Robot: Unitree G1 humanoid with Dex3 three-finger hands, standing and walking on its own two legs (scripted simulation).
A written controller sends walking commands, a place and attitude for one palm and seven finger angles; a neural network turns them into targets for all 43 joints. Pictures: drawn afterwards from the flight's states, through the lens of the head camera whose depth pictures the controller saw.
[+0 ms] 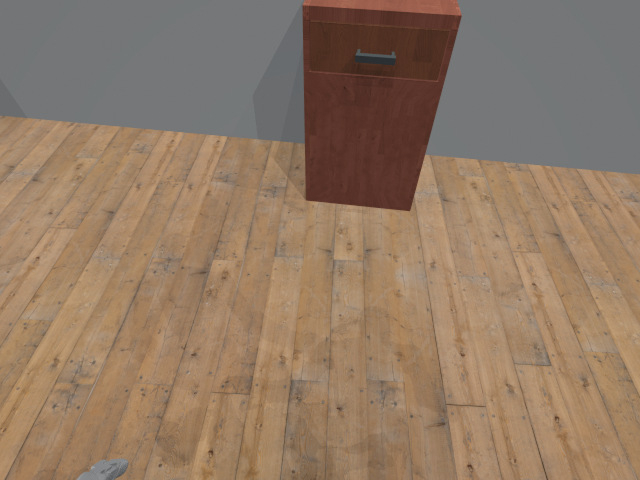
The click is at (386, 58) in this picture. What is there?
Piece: drawer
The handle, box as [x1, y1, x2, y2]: [355, 49, 395, 64]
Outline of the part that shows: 355,55 355,61 357,62 394,64 395,60 394,52 392,52 390,55 360,53 360,49 358,49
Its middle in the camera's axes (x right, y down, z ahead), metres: +0.18 -0.59 +1.26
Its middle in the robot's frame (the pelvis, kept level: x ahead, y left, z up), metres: +1.35 -0.11 -0.07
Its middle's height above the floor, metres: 0.70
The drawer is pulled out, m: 0.00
